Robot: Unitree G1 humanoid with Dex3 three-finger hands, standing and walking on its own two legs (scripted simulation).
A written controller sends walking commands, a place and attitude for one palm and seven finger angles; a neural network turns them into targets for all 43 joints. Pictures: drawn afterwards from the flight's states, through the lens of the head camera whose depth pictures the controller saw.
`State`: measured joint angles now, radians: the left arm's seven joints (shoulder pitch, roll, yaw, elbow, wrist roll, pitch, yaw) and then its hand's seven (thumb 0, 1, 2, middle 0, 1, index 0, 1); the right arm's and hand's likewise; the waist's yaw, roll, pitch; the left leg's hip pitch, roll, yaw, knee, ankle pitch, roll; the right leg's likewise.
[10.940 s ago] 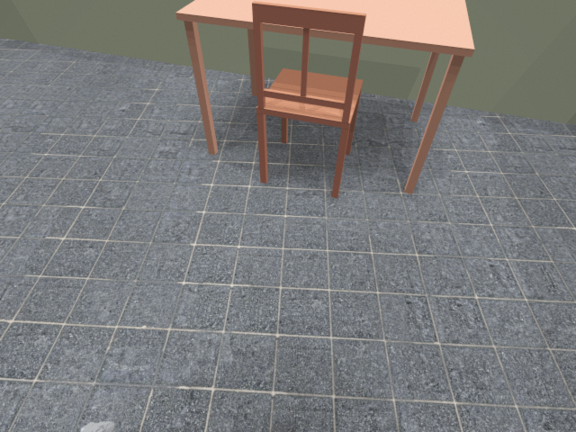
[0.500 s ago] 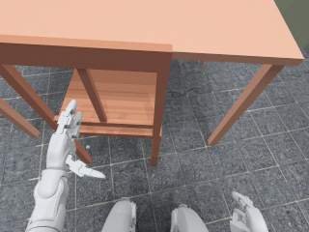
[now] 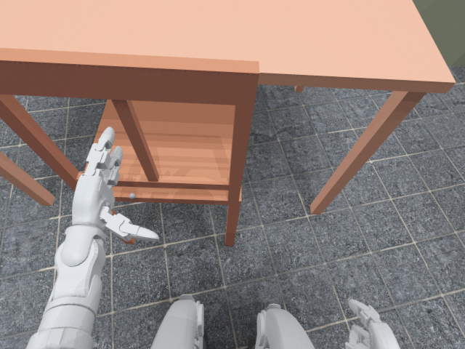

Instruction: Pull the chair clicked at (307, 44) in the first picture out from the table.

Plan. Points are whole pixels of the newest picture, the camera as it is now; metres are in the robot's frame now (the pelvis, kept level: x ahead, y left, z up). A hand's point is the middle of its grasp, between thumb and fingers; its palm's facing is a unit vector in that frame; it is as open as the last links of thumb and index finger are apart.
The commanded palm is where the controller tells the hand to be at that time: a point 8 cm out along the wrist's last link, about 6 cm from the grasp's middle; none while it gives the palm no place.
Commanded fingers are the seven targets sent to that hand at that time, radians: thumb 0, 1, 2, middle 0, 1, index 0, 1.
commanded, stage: push the fingers through the gap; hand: left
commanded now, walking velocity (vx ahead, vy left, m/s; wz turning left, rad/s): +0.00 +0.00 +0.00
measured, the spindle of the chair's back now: (140, 145) +0.47 +0.19 +0.00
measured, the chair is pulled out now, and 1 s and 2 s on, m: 0.00 0.00 0.00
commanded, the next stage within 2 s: hook a spindle and tug to test in 1.22 s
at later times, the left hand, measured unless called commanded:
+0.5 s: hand (136, 174) +0.40 +0.18 +0.02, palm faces +0.00 -1.00 -0.03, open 16.9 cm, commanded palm +0.38 +0.22 +0.03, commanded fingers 0.00 -0.50 0.30 -0.06 -0.08 -0.06 -0.08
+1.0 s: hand (141, 152) +0.44 +0.18 +0.02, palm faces +0.01 -1.00 -0.03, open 16.9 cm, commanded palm +0.42 +0.22 +0.03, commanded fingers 0.00 -0.50 0.30 -0.06 -0.08 -0.06 -0.08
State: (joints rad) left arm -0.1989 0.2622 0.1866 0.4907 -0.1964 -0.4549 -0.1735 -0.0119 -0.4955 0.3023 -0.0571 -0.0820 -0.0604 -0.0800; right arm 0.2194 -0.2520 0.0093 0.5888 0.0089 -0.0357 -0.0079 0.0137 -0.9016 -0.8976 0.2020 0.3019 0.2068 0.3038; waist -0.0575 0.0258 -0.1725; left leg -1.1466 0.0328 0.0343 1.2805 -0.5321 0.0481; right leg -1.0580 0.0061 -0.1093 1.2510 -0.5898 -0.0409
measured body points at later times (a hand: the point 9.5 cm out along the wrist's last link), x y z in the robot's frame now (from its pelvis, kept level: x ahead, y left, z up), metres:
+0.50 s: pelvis +0.00 +0.01 +0.00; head +0.12 +0.03 +0.44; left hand +0.39 +0.23 +0.03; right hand +0.11 -0.25 -0.11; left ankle +0.04 +0.09 -0.62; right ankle +0.00 -0.10 -0.62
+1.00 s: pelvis +0.00 +0.01 +0.00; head +0.13 +0.03 +0.43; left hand +0.44 +0.23 +0.02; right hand +0.06 -0.26 -0.12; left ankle +0.04 +0.09 -0.62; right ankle +0.00 -0.10 -0.62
